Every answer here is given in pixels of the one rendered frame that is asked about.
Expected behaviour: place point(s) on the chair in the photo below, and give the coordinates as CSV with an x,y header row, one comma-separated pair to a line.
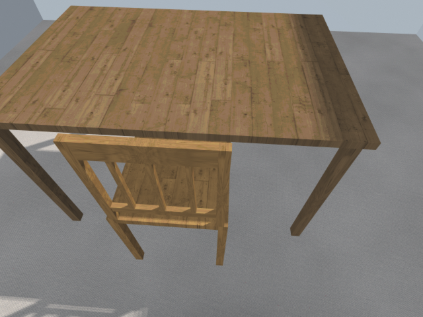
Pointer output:
x,y
165,182

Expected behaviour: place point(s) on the table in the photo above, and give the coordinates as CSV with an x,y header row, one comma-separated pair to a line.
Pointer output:
x,y
270,78

